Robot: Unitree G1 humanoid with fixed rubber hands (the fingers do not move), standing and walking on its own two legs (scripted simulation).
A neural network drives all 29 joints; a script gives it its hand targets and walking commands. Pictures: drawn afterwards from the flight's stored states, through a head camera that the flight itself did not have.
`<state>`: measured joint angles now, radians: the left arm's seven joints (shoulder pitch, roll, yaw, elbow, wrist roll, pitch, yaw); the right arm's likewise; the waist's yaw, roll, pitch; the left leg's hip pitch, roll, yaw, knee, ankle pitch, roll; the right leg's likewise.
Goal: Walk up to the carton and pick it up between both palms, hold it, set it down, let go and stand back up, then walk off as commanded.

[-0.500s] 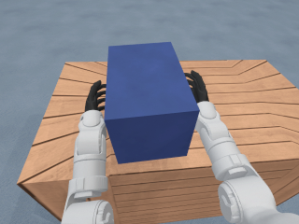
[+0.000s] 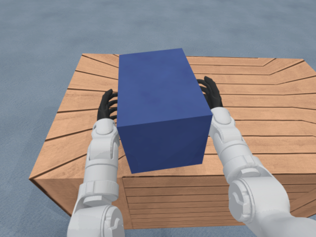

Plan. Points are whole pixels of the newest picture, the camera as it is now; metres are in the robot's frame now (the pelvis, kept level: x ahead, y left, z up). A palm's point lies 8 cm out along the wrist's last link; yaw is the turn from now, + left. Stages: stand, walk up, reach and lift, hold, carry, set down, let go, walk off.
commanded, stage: set down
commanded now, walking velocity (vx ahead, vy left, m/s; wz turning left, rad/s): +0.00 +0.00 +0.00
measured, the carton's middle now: (158, 106) +0.44 +0.06 +0.09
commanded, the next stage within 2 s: none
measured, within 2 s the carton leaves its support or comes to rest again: rests again in 1.92 s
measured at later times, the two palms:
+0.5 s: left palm (118, 120) +0.38 +0.16 +0.08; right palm (218, 106) +0.44 -0.12 +0.10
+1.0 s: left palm (114, 119) +0.40 +0.18 +0.06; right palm (210, 109) +0.46 -0.10 +0.07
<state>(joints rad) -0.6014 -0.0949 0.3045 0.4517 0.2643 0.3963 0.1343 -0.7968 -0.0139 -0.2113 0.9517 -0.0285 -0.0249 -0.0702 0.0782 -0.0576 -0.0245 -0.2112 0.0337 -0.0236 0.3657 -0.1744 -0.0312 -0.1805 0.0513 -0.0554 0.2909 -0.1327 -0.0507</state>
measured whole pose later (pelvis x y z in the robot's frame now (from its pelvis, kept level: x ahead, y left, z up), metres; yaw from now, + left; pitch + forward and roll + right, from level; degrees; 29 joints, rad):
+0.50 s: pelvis +0.01 -0.02 +0.00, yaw -2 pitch +6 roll +1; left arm -0.69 -0.15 0.50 0.70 0.29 0.18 0.11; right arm -0.87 -0.04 -0.27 1.06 -0.14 -0.07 -0.06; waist 0.13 0.01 -0.06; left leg -0.25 0.04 0.01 0.28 -0.14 -0.04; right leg -0.28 0.06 -0.02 0.32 -0.14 -0.06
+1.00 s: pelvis +0.02 +0.01 +0.00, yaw -2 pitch +12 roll -2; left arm -0.67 -0.16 0.42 0.70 0.28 0.17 0.18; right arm -0.87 -0.05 -0.43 1.18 -0.23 -0.17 0.03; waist 0.13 0.00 -0.15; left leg -0.41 0.05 0.00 0.40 -0.20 -0.03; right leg -0.36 0.06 -0.04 0.26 -0.12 -0.05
